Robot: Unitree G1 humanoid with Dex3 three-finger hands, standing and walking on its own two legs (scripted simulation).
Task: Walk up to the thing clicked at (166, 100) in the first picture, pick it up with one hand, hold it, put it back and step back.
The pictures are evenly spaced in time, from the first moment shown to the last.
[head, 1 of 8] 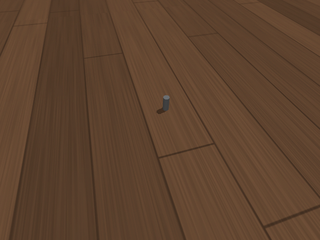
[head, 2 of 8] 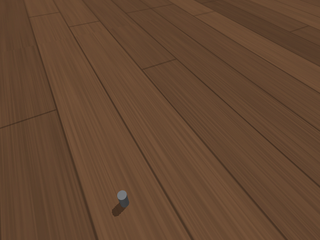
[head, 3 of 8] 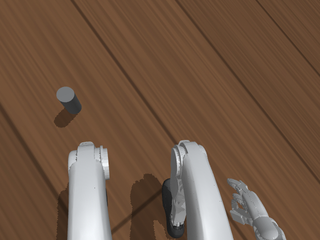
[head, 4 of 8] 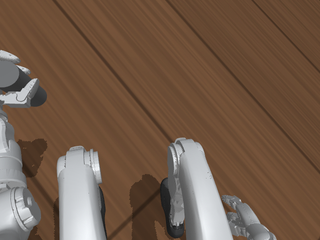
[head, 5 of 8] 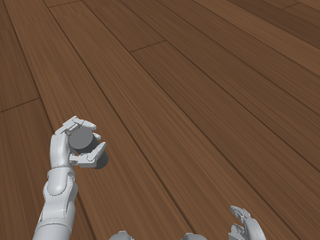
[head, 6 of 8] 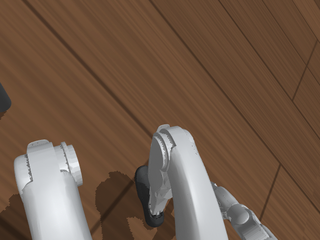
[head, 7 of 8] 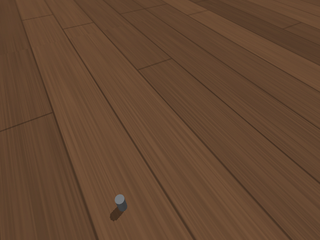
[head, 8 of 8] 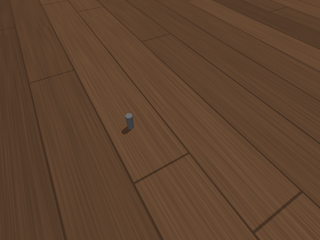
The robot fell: no
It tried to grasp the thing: yes
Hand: left
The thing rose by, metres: 0.68
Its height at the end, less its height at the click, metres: +0.00
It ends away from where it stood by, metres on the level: 0.02
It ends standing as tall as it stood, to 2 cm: yes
